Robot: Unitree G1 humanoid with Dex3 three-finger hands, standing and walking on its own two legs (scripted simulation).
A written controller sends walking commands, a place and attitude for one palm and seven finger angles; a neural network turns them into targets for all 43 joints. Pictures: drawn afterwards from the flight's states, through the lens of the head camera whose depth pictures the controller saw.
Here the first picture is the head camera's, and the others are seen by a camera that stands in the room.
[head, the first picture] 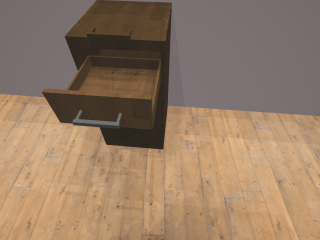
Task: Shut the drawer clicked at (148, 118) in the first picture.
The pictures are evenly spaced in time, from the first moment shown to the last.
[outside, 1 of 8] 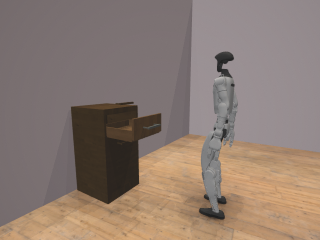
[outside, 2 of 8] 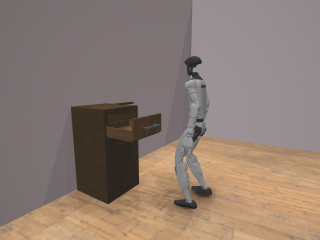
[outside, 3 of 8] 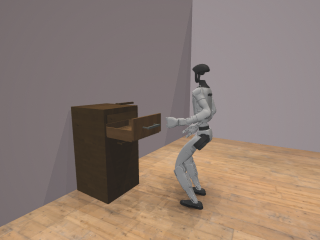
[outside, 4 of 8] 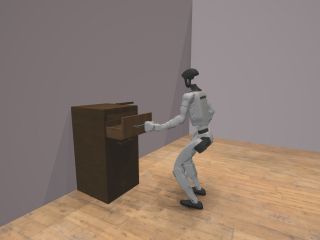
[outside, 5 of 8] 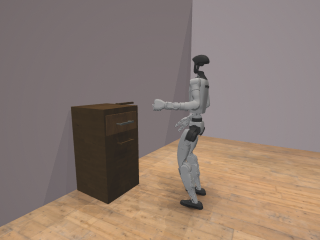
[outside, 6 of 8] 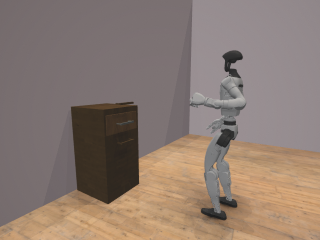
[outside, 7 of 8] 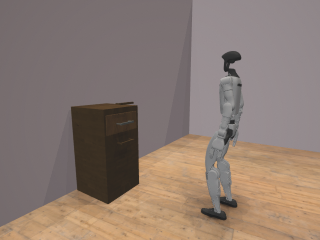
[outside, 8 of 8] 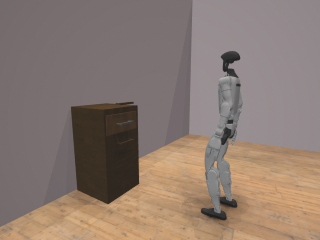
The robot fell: no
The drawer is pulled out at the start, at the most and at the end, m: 0.30 0.30 0.00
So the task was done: yes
